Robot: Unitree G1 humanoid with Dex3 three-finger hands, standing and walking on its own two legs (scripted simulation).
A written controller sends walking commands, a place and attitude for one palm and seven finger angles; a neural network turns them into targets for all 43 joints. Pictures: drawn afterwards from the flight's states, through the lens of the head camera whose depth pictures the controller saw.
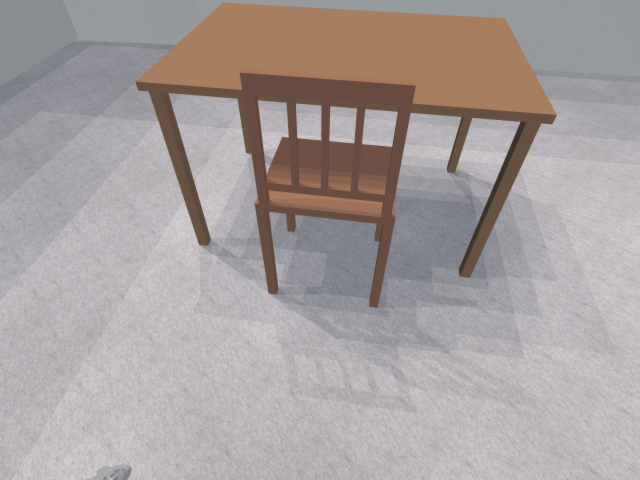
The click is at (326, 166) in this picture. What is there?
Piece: chair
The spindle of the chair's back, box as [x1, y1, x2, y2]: [321, 100, 329, 188]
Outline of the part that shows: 322,100 321,187 327,188 329,101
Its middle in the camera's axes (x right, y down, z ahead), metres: +0.01 -0.24 +1.01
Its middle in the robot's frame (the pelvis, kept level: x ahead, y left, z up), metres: +0.91 +0.03 -0.09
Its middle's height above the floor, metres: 0.69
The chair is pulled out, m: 0.00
